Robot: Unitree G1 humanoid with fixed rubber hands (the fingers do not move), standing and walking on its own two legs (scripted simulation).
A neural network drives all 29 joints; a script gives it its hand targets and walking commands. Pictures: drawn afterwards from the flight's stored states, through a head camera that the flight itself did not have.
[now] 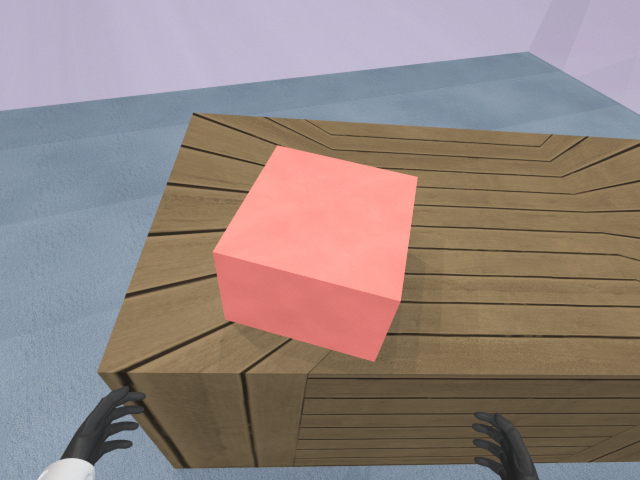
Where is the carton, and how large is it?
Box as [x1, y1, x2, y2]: [213, 145, 417, 361]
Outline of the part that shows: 277,145 213,250 225,319 374,361 400,301 417,177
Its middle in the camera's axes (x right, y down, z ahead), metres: +0.01 +0.02 +0.69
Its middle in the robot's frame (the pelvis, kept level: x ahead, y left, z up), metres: +0.50 +0.00 -0.05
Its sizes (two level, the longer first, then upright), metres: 0.282 0.270 0.185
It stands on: a pedestal, 0.64 m high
